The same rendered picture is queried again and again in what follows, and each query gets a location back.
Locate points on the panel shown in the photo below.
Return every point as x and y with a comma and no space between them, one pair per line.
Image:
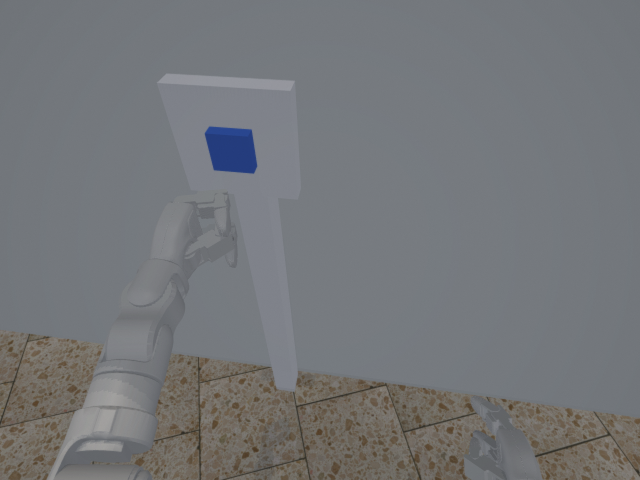
268,107

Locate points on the robot left hand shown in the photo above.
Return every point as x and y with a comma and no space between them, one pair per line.
179,238

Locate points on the button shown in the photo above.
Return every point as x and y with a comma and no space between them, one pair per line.
231,149

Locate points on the robot right hand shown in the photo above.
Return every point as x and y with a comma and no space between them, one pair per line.
510,457

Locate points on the left robot forearm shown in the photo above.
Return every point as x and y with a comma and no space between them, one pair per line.
118,416

